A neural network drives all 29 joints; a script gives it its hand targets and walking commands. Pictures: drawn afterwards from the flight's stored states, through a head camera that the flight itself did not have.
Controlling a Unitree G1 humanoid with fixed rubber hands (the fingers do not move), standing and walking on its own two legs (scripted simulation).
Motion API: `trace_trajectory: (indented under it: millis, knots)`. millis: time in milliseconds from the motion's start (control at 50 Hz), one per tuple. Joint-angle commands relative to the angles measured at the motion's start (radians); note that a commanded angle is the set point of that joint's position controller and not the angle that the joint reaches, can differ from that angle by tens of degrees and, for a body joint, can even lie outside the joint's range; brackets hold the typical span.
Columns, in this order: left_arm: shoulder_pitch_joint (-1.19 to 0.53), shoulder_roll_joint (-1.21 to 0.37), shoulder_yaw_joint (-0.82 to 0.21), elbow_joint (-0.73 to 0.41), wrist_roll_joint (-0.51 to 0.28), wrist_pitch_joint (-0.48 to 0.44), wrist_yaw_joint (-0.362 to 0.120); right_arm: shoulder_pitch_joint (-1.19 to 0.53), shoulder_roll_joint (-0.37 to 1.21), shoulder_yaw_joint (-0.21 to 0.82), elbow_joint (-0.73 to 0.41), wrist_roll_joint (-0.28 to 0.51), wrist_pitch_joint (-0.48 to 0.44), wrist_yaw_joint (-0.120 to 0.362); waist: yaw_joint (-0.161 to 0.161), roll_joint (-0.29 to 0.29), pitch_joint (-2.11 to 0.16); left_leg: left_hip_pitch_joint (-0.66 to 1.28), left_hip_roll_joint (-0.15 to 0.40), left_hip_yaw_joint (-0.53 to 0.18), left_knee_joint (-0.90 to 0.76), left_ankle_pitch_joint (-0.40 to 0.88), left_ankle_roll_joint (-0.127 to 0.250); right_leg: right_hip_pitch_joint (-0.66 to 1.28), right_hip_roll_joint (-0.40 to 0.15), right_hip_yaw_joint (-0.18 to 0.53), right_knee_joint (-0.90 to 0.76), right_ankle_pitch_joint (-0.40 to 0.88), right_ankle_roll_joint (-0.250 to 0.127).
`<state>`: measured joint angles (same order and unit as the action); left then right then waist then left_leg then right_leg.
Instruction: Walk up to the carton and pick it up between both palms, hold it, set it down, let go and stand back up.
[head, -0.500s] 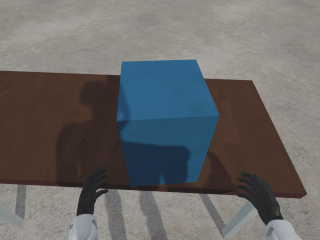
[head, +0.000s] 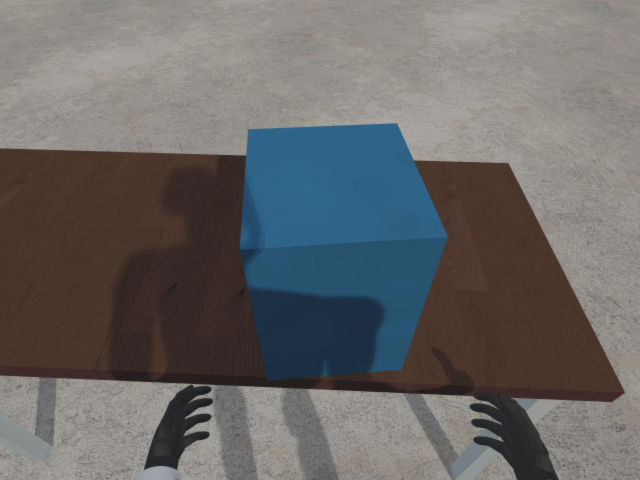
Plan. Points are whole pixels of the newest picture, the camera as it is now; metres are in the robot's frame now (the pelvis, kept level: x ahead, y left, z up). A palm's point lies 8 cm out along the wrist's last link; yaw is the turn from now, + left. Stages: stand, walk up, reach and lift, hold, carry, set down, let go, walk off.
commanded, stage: set down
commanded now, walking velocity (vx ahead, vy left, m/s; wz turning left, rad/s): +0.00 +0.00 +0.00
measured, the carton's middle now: (329, 257) +0.41 +0.03 +0.05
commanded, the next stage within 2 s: let go in 0.56 s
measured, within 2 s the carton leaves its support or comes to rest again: neither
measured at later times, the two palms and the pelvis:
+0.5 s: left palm out of the picture +0.15 +0.23 -0.07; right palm out of the picture +0.16 -0.21 -0.07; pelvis +0.00 +0.01 +0.00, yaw +0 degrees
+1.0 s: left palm out of the picture +0.15 +0.23 -0.08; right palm out of the picture +0.15 -0.22 -0.08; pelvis -0.01 +0.00 +0.00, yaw +0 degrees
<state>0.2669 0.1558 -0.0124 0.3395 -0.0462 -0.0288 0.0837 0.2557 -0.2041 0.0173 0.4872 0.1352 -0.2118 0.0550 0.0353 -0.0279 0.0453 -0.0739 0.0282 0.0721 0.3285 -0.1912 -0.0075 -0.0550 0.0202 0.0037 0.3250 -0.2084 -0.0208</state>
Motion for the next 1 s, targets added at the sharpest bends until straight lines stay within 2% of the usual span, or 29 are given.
trace_trajectory:
  millis: [0, 20, 40, 60, 80, 100, 120, 140, 160, 200, 220, 240, 260, 280, 300, 320, 340, 360, 400, 420, 440, 480, 500, 520, 660, 720, 800, 840, 980]
  knots:
    - [-0.089, 0.082, 0.024, -0.148, -0.001, -0.031, -0.003, -0.077, -0.106, -0.058, -0.124, -0.021, -0.037, -0.009, -0.008, 0.007, -0.055, 0.097, -0.03, -0.015, -0.004, 0.219, -0.017, -0.12, -0.012, 0.027, -0.08, 0.138, -0.007]
    - [-0.094, 0.093, 0.029, -0.134, -0.003, -0.029, -0.01, -0.082, -0.093, -0.054, -0.127, -0.032, -0.035, -0.013, -0.007, -0.004, -0.061, 0.093, -0.033, -0.011, 0.0, 0.201, -0.014, -0.125, -0.018, 0.031, -0.084, 0.129, -0.002]
    - [-0.088, 0.086, 0.029, -0.159, 0.002, -0.033, -0.002, -0.08, -0.104, -0.061, -0.122, -0.025, -0.039, -0.007, 0.008, 0.027, -0.079, 0.108, -0.023, -0.016, -0.005, 0.218, -0.018, -0.132, -0.01, 0.018, -0.076, 0.119, -0.012]
    - [-0.087, 0.085, 0.026, -0.167, 0.001, -0.036, 0.005, -0.084, -0.113, -0.069, -0.111, -0.024, -0.041, 0.002, 0.005, 0.023, -0.087, 0.118, -0.017, -0.018, -0.002, 0.229, -0.021, -0.132, 0.0, 0.009, -0.076, 0.1, -0.017]
    - [-0.061, 0.075, 0.02, -0.103, 0.01, -0.022, -0.001, -0.062, -0.098, -0.059, -0.062, -0.035, -0.032, 0.0, -0.008, 0.036, -0.057, 0.119, -0.02, -0.023, 0.006, 0.239, -0.026, -0.135, -0.005, 0.018, -0.084, 0.109, -0.022]
    - [-0.065, 0.091, 0.032, -0.137, 0.005, -0.026, -0.004, -0.074, -0.104, -0.056, -0.108, -0.03, -0.04, -0.001, 0.005, 0.019, -0.091, 0.119, -0.022, -0.022, 0.011, 0.25, -0.021, -0.122, -0.007, 0.021, -0.082, 0.124, -0.016]
    - [-0.048, 0.089, 0.03, -0.073, 0.009, -0.01, -0.016, -0.061, -0.092, -0.049, -0.055, -0.047, -0.031, -0.009, -0.009, 0.01, -0.051, 0.112, -0.026, -0.019, 0.009, 0.242, -0.02, -0.122, -0.01, 0.025, -0.086, 0.138, -0.012]
    - [-0.051, 0.101, 0.041, -0.108, 0.008, -0.008, -0.02, -0.067, -0.103, -0.057, -0.085, -0.047, -0.038, -0.01, 0.005, 0.014, -0.075, 0.111, -0.026, -0.016, 0.008, 0.255, -0.021, -0.105, -0.006, 0.018, -0.078, 0.149, -0.008]
    - [-0.054, 0.105, 0.037, -0.062, 0.011, 0.002, -0.027, -0.072, -0.093, -0.05, -0.052, -0.058, -0.035, -0.013, 0.0, 0.014, -0.071, 0.107, -0.03, -0.013, 0.009, 0.247, -0.019, -0.115, -0.008, 0.019, -0.078, 0.147, -0.007]
    - [-0.079, 0.119, 0.046, -0.167, 0.006, -0.014, -0.013, -0.092, -0.105, -0.071, -0.109, -0.047, -0.055, -0.006, 0.021, 0.029, -0.121, 0.104, -0.021, -0.015, 0.013, 0.284, -0.023, -0.098, 0.005, 0.0, -0.057, 0.16, -0.01]
    - [-0.067, 0.105, 0.031, -0.078, 0.017, -0.001, -0.016, -0.077, -0.094, -0.067, -0.024, -0.06, -0.041, -0.006, -0.008, 0.031, -0.058, 0.103, -0.023, -0.017, 0.018, 0.264, -0.028, -0.115, 0.0, 0.011, -0.069, 0.143, -0.013]
    - [-0.088, 0.11, 0.034, -0.128, 0.015, -0.001, -0.011, -0.094, -0.102, -0.076, -0.051, -0.058, -0.04, -0.005, 0.001, 0.05, -0.085, 0.104, -0.02, -0.022, 0.015, 0.257, -0.029, -0.116, -0.001, 0.007, -0.069, 0.124, -0.015]
    - [-0.064, 0.108, 0.028, -0.048, 0.017, 0.019, -0.023, -0.076, -0.083, -0.064, -0.005, -0.079, -0.027, -0.013, -0.018, 0.022, -0.035, 0.103, -0.021, -0.018, 0.015, 0.23, -0.024, -0.126, -0.008, 0.019, -0.081, 0.115, -0.012]
    - [-0.076, 0.115, 0.039, -0.075, 0.015, 0.025, -0.028, -0.085, -0.082, -0.067, -0.029, -0.082, -0.028, -0.016, -0.001, 0.022, -0.053, 0.1, -0.023, -0.014, 0.014, 0.233, -0.023, -0.128, -0.008, 0.012, -0.077, 0.125, -0.007]
    - [-0.076, 0.111, 0.027, -0.101, 0.015, 0.029, -0.025, -0.081, -0.09, -0.077, -0.02, -0.078, -0.027, -0.016, -0.009, 0.036, -0.059, 0.114, -0.017, -0.018, 0.013, 0.245, -0.027, -0.13, 0.001, 0.001, -0.072, 0.121, -0.012]
    - [-0.062, 0.113, 0.031, -0.062, 0.025, 0.041, -0.03, -0.067, -0.08, -0.066, 0.022, -0.086, -0.021, -0.017, -0.012, 0.044, -0.052, 0.119, -0.021, -0.018, 0.022, 0.26, -0.032, -0.129, -0.003, 0.006, -0.073, 0.126, -0.013]
    - [-0.062, 0.109, 0.032, -0.112, 0.025, 0.037, -0.025, -0.081, -0.097, -0.072, -0.017, -0.073, -0.029, -0.012, 0.001, 0.053, -0.075, 0.128, -0.017, -0.023, 0.026, 0.297, -0.034, -0.123, 0.005, -0.003, -0.067, 0.142, -0.017]
    - [-0.052, 0.107, 0.028, -0.034, 0.031, 0.052, -0.037, -0.072, -0.089, -0.07, 0.037, -0.094, -0.019, -0.017, -0.025, 0.033, -0.045, 0.128, -0.02, -0.021, 0.029, 0.286, -0.034, -0.13, 0.002, 0.003, -0.076, 0.145, -0.013]
    - [-0.055, 0.106, 0.035, -0.113, 0.026, 0.045, -0.033, -0.087, -0.111, -0.077, -0.019, -0.074, -0.036, -0.013, 0.0, 0.039, -0.085, 0.131, -0.018, -0.03, 0.033, 0.331, -0.042, -0.113, 0.012, -0.013, -0.063, 0.18, -0.01]
    - [-0.057, 0.117, 0.032, 0.0, 0.034, 0.067, -0.048, -0.075, -0.09, -0.067, 0.065, -0.099, -0.019, -0.022, -0.032, 0.037, -0.047, 0.128, -0.026, -0.022, 0.036, 0.285, -0.039, -0.132, 0.0, 0.001, -0.075, 0.153, -0.007]
    - [-0.057, 0.118, 0.048, -0.021, 0.045, 0.072, -0.051, -0.082, -0.094, -0.068, 0.052, -0.101, -0.02, -0.021, -0.009, 0.039, -0.063, 0.135, -0.025, -0.021, 0.033, 0.296, -0.038, -0.124, 0.005, -0.011, -0.068, 0.161, -0.007]
    - [-0.08, 0.129, 0.044, -0.081, 0.036, 0.065, -0.049, -0.09, -0.092, -0.076, 0.019, -0.1, -0.031, -0.026, -0.014, 0.03, -0.087, 0.133, -0.024, -0.019, 0.038, 0.309, -0.036, -0.105, 0.008, -0.016, -0.054, 0.195, 0.003]
    - [-0.081, 0.132, 0.042, -0.001, 0.042, 0.08, -0.058, -0.093, -0.082, -0.067, 0.081, -0.116, -0.019, -0.032, -0.025, 0.035, -0.039, 0.115, -0.028, -0.015, 0.039, 0.287, -0.035, -0.115, 0.0, -0.006, -0.058, 0.184, 0.004]
    - [-0.099, 0.136, 0.051, -0.042, 0.038, 0.079, -0.054, -0.111, -0.091, -0.074, 0.043, -0.106, -0.024, -0.028, -0.007, 0.041, -0.069, 0.115, -0.024, -0.016, 0.032, 0.28, -0.033, -0.109, 0.004, -0.016, -0.051, 0.168, 0.001]
    - [-0.135, 0.132, 0.032, 0.015, 0.046, 0.116, -0.054, -0.131, -0.084, -0.089, 0.116, -0.142, -0.003, -0.029, -0.025, 0.045, -0.043, 0.101, -0.013, -0.009, 0.03, 0.233, -0.027, -0.133, 0.005, -0.024, -0.041, 0.121, -0.004]
    - [-0.149, 0.139, 0.036, 0.047, 0.036, 0.13, -0.065, -0.143, -0.075, -0.089, 0.112, -0.162, -0.001, -0.038, -0.025, 0.015, -0.041, 0.073, -0.02, 0.002, 0.026, 0.165, -0.017, -0.122, -0.001, -0.017, -0.038, 0.099, 0.006]
    - [-0.168, 0.149, 0.041, 0.045, 0.039, 0.126, -0.06, -0.155, -0.074, -0.09, 0.121, -0.162, -0.006, -0.037, -0.014, 0.035, -0.058, 0.071, -0.018, 0.005, 0.024, 0.168, -0.019, -0.112, -0.001, -0.019, -0.027, 0.105, 0.005]
    - [-0.158, 0.14, 0.034, 0.055, 0.044, 0.129, -0.058, -0.15, -0.081, -0.098, 0.137, -0.161, -0.007, -0.033, -0.022, 0.054, -0.06, 0.077, -0.015, 0.003, 0.03, 0.201, -0.026, -0.112, 0.003, -0.02, -0.021, 0.129, -0.001]
    - [-0.164, 0.157, 0.05, 0.047, 0.045, 0.125, -0.058, -0.152, -0.083, -0.089, 0.121, -0.161, -0.017, -0.031, -0.017, 0.015, -0.083, 0.077, -0.025, 0.005, 0.043, 0.198, -0.017, -0.119, -0.007, -0.011, -0.019, 0.166, 0.012]
